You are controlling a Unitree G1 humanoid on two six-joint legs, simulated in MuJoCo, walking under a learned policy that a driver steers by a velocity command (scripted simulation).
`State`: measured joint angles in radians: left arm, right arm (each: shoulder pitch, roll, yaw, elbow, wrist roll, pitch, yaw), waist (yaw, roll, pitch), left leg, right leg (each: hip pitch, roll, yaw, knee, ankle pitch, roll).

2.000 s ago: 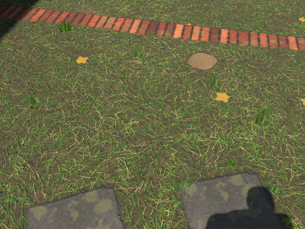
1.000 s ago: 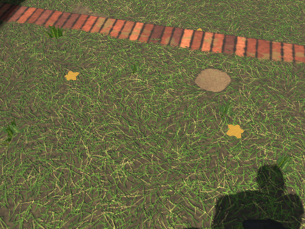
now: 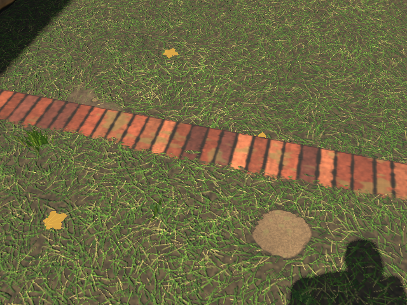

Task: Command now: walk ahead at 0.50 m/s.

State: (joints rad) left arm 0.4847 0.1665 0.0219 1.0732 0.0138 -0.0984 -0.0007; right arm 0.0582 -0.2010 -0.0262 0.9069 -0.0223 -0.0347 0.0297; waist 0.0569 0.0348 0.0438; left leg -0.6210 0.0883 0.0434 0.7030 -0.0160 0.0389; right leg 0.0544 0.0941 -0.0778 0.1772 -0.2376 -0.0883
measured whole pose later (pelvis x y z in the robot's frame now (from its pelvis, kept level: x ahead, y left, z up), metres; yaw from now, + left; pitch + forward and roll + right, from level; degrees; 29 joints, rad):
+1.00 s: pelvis +0.53 -0.01 +0.00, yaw +0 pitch +0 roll -1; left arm 0.41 0.19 0.05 1.06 0.01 -0.09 0.00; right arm 0.18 -0.22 -0.06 0.95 -0.04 -0.04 0.02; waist 0.02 0.03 0.03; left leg -0.60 0.11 0.00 0.97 -0.16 0.04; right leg -0.08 0.08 -0.10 0.25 -0.17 -0.10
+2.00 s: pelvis +0.78 +0.03 +0.00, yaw +0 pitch -2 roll +0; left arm 0.29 0.13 -0.01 1.14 0.01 -0.02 0.04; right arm 0.30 -0.15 0.00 1.11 -0.01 -0.02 -0.03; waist -0.01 0.00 0.02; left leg -0.17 -0.03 0.08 0.37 -0.17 0.06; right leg -0.15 0.00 -0.03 0.39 -0.21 -0.01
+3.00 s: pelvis +0.80 +0.03 +0.00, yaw +0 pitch -1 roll +0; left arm 0.35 0.11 -0.02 1.17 0.01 -0.01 0.05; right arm 0.34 -0.11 0.01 1.16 -0.01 -0.02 -0.04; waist -0.01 -0.01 0.02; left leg -0.16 -0.03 0.07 0.38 -0.20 0.06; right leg -0.13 0.00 -0.02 0.39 -0.24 -0.01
